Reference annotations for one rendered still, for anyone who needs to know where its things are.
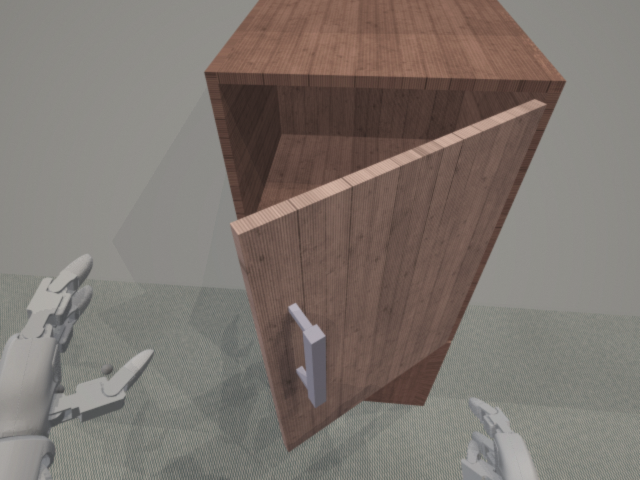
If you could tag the cupboard door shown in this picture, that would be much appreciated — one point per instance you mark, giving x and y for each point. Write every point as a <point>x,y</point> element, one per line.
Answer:
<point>381,260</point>

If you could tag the robot left hand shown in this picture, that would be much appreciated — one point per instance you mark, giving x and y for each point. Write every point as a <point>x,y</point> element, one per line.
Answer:
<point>30,368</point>

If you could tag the left robot forearm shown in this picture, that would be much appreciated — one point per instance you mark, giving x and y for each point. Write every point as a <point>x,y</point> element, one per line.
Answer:
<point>26,457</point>

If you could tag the handle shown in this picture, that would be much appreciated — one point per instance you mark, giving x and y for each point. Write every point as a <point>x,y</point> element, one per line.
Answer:
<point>314,378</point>

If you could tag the robot right hand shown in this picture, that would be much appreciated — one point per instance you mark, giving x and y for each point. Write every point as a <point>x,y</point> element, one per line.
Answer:
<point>507,456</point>

